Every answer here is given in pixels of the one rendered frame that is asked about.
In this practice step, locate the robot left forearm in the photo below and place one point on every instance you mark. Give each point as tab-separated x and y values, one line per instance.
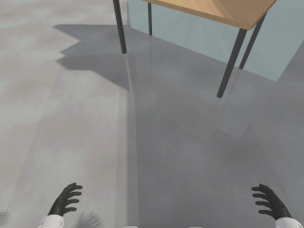
52	221

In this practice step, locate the robot left hand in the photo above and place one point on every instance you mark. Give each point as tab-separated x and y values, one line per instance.
59	206

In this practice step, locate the robot right hand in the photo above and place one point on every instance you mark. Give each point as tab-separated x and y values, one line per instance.
273	202

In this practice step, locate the table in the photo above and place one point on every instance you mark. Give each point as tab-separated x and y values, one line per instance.
243	14

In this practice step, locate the robot right forearm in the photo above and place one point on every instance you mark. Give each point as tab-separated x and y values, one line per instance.
287	223

